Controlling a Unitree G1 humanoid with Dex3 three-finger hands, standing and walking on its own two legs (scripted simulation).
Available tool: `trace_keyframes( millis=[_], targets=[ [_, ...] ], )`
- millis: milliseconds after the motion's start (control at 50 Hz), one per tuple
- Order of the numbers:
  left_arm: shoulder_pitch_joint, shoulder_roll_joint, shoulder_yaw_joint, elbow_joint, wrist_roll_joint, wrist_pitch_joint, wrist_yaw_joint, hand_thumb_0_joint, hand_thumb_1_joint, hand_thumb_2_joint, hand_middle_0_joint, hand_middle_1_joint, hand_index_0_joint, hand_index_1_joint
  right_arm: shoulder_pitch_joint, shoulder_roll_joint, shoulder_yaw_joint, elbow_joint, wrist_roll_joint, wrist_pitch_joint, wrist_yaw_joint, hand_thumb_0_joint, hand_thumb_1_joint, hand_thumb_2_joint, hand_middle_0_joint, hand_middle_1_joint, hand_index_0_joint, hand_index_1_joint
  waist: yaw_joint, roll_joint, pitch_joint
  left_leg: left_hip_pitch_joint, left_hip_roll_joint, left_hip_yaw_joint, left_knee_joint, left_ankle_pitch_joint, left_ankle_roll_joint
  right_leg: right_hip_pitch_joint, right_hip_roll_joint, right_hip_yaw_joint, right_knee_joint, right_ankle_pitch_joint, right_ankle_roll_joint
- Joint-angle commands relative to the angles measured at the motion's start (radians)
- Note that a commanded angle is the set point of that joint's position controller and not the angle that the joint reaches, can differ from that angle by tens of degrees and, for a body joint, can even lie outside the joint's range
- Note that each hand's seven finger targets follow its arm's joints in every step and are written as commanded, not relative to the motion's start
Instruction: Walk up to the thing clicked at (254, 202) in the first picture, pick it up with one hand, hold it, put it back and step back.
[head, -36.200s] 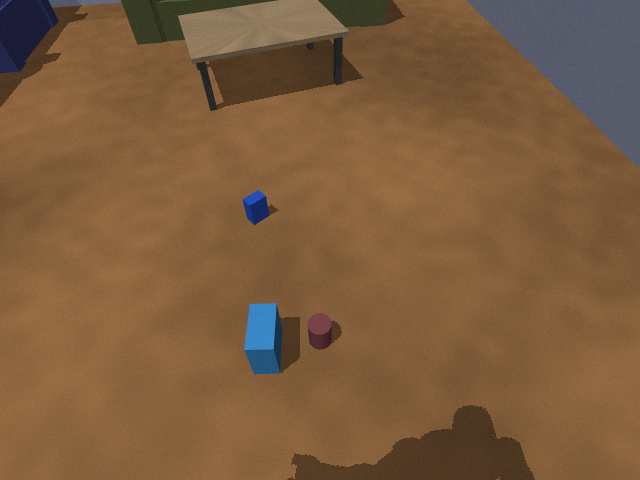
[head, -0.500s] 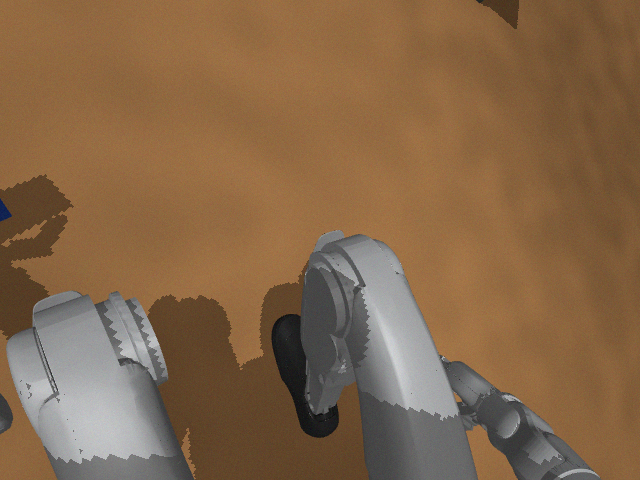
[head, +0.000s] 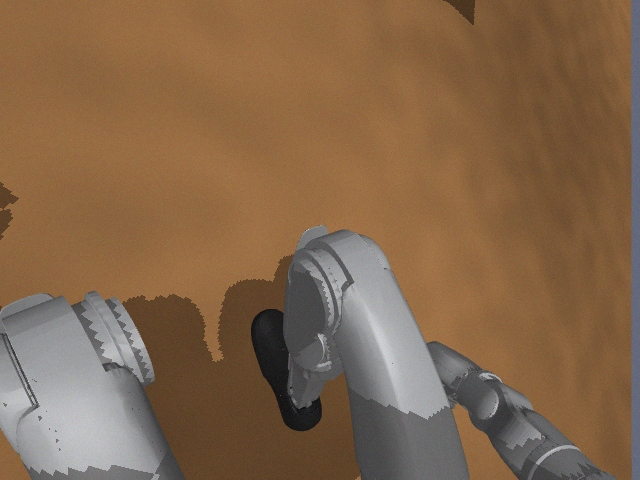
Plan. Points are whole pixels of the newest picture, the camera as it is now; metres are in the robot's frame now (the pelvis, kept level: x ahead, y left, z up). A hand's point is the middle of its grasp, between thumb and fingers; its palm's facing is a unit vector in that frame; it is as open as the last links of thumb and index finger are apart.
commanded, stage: lower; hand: left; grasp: from the side
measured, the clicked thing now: out of the picture +0.45 +0.32 -0.21
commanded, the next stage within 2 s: loosen in 0.20 s
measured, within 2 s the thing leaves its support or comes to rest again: rests again in 1.16 s
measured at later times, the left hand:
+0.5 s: hand out of the picture +0.44 +0.34 -0.17, palm faces +0.53 -0.85 -0.02, open 7.4 cm
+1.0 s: hand out of the picture +0.45 +0.35 -0.16, palm faces +0.55 -0.83 +0.00, open 15.5 cm
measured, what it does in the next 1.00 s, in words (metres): stands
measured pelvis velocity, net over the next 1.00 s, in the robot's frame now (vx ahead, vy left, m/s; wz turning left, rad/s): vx -0.01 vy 0.01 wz -0.02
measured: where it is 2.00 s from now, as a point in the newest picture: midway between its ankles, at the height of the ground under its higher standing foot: (215, 437)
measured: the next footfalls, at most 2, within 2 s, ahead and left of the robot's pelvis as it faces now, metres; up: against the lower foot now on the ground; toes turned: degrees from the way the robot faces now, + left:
none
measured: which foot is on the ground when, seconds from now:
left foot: down 0.00-1.00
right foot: down 0.00-1.00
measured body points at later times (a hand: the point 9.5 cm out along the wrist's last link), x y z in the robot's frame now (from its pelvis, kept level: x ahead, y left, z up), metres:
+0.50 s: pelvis +0.00 +0.00 +0.00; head +0.23 +0.19 +0.33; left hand +0.41 +0.38 -0.17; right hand +0.16 -0.24 -0.03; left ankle +0.07 +0.13 -0.25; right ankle +0.13 -0.13 -0.25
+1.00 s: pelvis -0.01 +0.01 +0.00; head +0.23 +0.20 +0.32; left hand +0.41 +0.39 -0.16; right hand +0.16 -0.24 -0.02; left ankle +0.07 +0.13 -0.25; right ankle +0.13 -0.13 -0.25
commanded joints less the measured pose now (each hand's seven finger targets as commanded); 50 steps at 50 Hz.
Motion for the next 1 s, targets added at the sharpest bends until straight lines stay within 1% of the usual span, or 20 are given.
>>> trace_keyframes(
  millis=[0,80,280,300,360,480,500,540,640,740,760,800,820,840,860,880,900,920,940,980],
  targets=[
    [-0.215,0.204,0.005,-0.139,-0.008,-0.083,0.011,0.0,0.285,1.259,-1.25,-1.421,-1.29,-1.397,0.047,-0.353,-0.111,-0.002,-0.008,0.014,-0.019,0.0,-0.893,-0.897,0.2,0.3,0.2,0.3,-0.103,0.589,-0.592,0.424,0.073,0.116,-0.314,0.193,0.007,0.293,0.026,-0.158,-0.16,0.229,-0.076],
    [-0.219,0.212,-0.002,-0.133,-0.001,-0.089,0.016,0.0,0.298,1.256,-1.261,-1.417,-1.299,-1.395,0.034,-0.354,-0.106,-0.006,-0.009,0.017,-0.02,0.0,-0.893,-0.897,0.2,0.3,0.2,0.3,-0.106,0.597,-0.559,0.419,0.075,0.106,-0.325,0.176,0.005,0.273,0.026,-0.165,-0.158,0.212,-0.078],
    [-0.207,0.197,-0.014,-0.093,0.003,-0.095,0.025,0.0,0.272,1.227,-1.22,-1.375,-1.256,-1.354,0.028,-0.356,-0.098,-0.01,-0.02,0.027,-0.021,0.0,-0.889,-0.896,0.2,0.3,0.2,0.3,-0.121,0.577,-0.548,0.43,0.077,0.094,-0.325,0.182,0.007,0.277,0.031,-0.171,-0.165,0.218,-0.076],
    [-0.205,0.2,-0.012,-0.089,0.001,-0.097,0.026,0.0,0.256,1.147,-1.267,-1.332,-1.307,-1.305,0.027,-0.357,-0.096,-0.011,-0.02,0.027,-0.021,0.0,-0.895,-0.891,0.201,0.3,0.2,0.3,-0.119,0.575,-0.555,0.427,0.077,0.093,-0.324,0.184,0.007,0.283,0.032,-0.171,-0.166,0.221,-0.076],
    [-0.204,0.194,-0.007,-0.094,-0.012,-0.104,0.026,0.0,0.056,0.907,-1.092,-1.092,-1.137,-1.065,0.02,-0.356,-0.093,-0.016,-0.019,0.024,-0.021,0.0,-0.91,-0.889,0.201,0.3,0.2,0.3,-0.115,0.568,-0.549,0.419,0.077,0.097,-0.319,0.181,0.009,0.285,0.033,-0.167,-0.17,0.222,-0.076],
    [-0.211,0.213,-0.008,-0.092,-0.006,-0.119,0.024,0.0,-0.071,0.466,-0.838,-0.734,-0.876,-0.695,0.013,-0.361,-0.088,-0.016,-0.025,0.026,-0.022,0.0,-0.916,-0.89,0.201,0.3,0.201,0.3,-0.122,0.595,-0.543,0.428,0.079,0.09,-0.329,0.173,0.004,0.282,0.035,-0.175,-0.168,0.213,-0.078],
    [-0.206,0.215,-0.005,-0.094,-0.009,-0.117,0.024,0.0,-0.149,0.473,-0.758,-0.655,-0.796,-0.629,0.019,-0.358,-0.088,-0.016,-0.024,0.026,-0.022,0.0,-0.909,-0.894,0.201,0.3,0.201,0.3,-0.116,0.596,-0.548,0.427,0.079,0.094,-0.325,0.178,0.007,0.291,0.036,-0.169,-0.171,0.219,-0.078],
    [-0.203,0.227,0.0,-0.091,-0.011,-0.115,0.027,0.0,-0.222,0.378,-0.61,-0.539,-0.636,-0.517,0.018,-0.359,-0.087,-0.017,-0.022,0.025,-0.023,0.0,-0.913,-0.896,0.201,0.301,0.201,0.301,-0.112,0.576,-0.545,0.404,0.077,0.099,-0.318,0.161,0.012,0.292,0.038,-0.167,-0.179,0.209,-0.078],
    [-0.201,0.221,0.003,-0.089,-0.01,-0.115,0.03,0.0,-0.236,0.276,-0.439,-0.37,-0.456,-0.351,0.012,-0.362,-0.088,-0.021,-0.024,0.025,-0.024,0.0,-0.905,-0.896,0.201,0.301,0.201,0.301,-0.115,0.586,-0.538,0.421,0.078,0.093,-0.327,0.164,0.008,0.285,0.037,-0.173,-0.177,0.209,-0.079],
    [-0.214,0.203,-0.015,-0.091,-0.003,-0.115,0.033,0.0,-0.291,0.191,-0.31,-0.248,-0.327,-0.229,0.006,-0.363,-0.089,-0.023,-0.023,0.025,-0.021,0.0,-0.907,-0.897,0.202,0.3,0.201,0.3,-0.123,0.595,-0.517,0.429,0.081,0.081,-0.345,0.172,0.003,0.268,0.033,-0.18,-0.169,0.209,-0.08],
    [-0.2,0.217,-0.003,-0.087,-0.004,-0.115,0.034,0.0,-0.319,0.199,-0.247,-0.229,-0.265,-0.21,0.006,-0.362,-0.089,-0.022,-0.024,0.025,-0.021,0.0,-0.898,-0.895,0.202,0.301,0.201,0.301,-0.114,0.591,-0.521,0.428,0.082,0.084,-0.34,0.166,0.005,0.272,0.035,-0.176,-0.17,0.205,-0.08],
    [-0.217,0.21,-0.004,-0.099,-0.008,-0.12,0.034,0.0,-0.301,0.187,-0.203,-0.196,-0.222,-0.176,0.006,-0.365,-0.088,-0.028,-0.024,0.025,-0.021,0.0,-0.895,-0.895,0.202,0.301,0.201,0.301,-0.121,0.584,-0.535,0.436,0.083,0.079,-0.336,0.183,0.004,0.281,0.034,-0.176,-0.171,0.22,-0.077],
    [-0.206,0.252,0.021,-0.099,-0.007,-0.121,0.035,0.0,-0.326,0.166,-0.18,-0.173,-0.2,-0.153,0.008,-0.368,-0.087,-0.024,-0.024,0.027,-0.022,0.0,-0.895,-0.895,0.202,0.301,0.201,0.301,-0.111,0.595,-0.54,0.434,0.083,0.083,-0.336,0.176,0.005,0.281,0.036,-0.175,-0.17,0.21,-0.079],
    [-0.225,0.233,-0.002,-0.125,-0.008,-0.124,0.028,0.0,-0.34,0.154,-0.16,-0.161,-0.181,-0.139,-0.002,-0.364,-0.084,-0.036,-0.022,0.027,-0.022,0.0,-0.895,-0.895,0.202,0.3,0.201,0.3,-0.113,0.601,-0.533,0.436,0.083,0.085,-0.336,0.172,0.004,0.28,0.033,-0.173,-0.173,0.21,-0.078],
    [-0.221,0.27,0.02,-0.13,-0.002,-0.122,0.028,0.0,-0.344,0.142,-0.143,-0.143,-0.164,-0.121,0.006,-0.368,-0.085,-0.03,-0.022,0.027,-0.023,0.0,-0.896,-0.895,0.202,0.3,0.201,0.3,-0.107,0.623,-0.536,0.445,0.085,0.082,-0.344,0.179,0.001,0.279,0.033,-0.173,-0.167,0.21,-0.08],
    [-0.22,0.324,0.049,-0.162,0.002,-0.121,0.03,0.0,-0.356,0.136,-0.131,-0.132,-0.152,-0.111,0.012,-0.372,-0.089,-0.026,-0.019,0.03,-0.026,0.0,-0.897,-0.896,0.202,0.3,0.201,0.3,-0.087,0.64,-0.553,0.452,0.086,0.087,-0.346,0.182,0.001,0.282,0.032,-0.167,-0.164,0.21,-0.081],
    [-0.23,0.339,0.049,-0.207,0.005,-0.119,0.025,0.0,-0.373,0.125,-0.103,-0.107,-0.122,-0.088,0.009,-0.369,-0.089,-0.035,-0.016,0.03,-0.025,0.0,-0.897,-0.897,0.202,0.301,0.201,0.3,-0.079,0.658,-0.565,0.463,0.086,0.088,-0.351,0.188,-0.001,0.283,0.029,-0.164,-0.161,0.209,-0.083],
    [-0.221,0.375,0.089,-0.225,0.003,-0.11,0.024,0.0,-0.395,0.12,-0.1,-0.111,-0.121,-0.09,0.026,-0.369,-0.098,-0.027,-0.014,0.033,-0.027,0.0,-0.899,-0.897,0.202,0.301,0.201,0.301,-0.064,0.676,-0.592,0.481,0.085,0.098,-0.346,0.213,-0.002,0.303,0.031,-0.155,-0.162,0.226,-0.084],
    [-0.211,0.383,0.107,-0.248,0.0,-0.098,0.021,0.0,-0.419,0.109,-0.107,-0.109,-0.128,-0.088,0.03,-0.366,-0.102,-0.027,-0.014,0.035,-0.028,0.0,-0.902,-0.897,0.202,0.3,0.201,0.3,-0.052,0.687,-0.629,0.498,0.085,0.104,-0.347,0.239,-0.004,0.316,0.031,-0.15,-0.161,0.243,-0.085],
    [-0.226,0.374,0.106,-0.327,-0.006,-0.072,-0.003,0.0,-0.436,0.1,-0.081,-0.089,-0.101,-0.071,0.035,-0.364,-0.119,-0.037,-0.001,0.036,-0.029,0.0,-0.908,-0.9,0.202,0.3,0.201,0.3,-0.046,0.731,-0.654,0.523,0.084,0.11,-0.365,0.256,-0.009,0.3,0.026,-0.141,-0.157,0.249,-0.09]
  ],
)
